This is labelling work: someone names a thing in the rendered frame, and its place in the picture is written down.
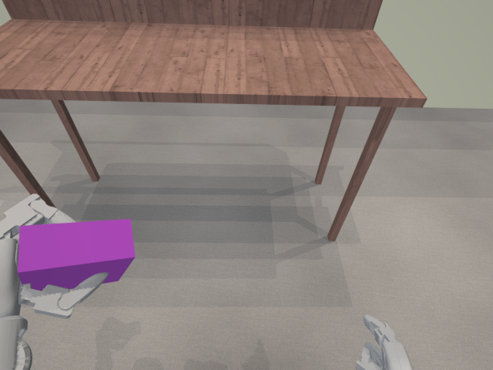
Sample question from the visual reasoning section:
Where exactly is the table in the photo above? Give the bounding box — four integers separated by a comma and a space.
0, 0, 428, 241

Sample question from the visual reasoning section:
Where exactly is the left robot hand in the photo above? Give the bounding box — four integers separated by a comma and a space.
0, 193, 109, 319

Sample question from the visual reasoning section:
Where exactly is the right robot hand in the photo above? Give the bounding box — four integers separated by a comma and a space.
356, 314, 414, 370

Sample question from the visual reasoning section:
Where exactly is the sponge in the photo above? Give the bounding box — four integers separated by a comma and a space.
18, 219, 135, 291

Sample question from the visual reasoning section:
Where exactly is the left robot forearm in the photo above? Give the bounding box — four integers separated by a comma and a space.
0, 315, 32, 370

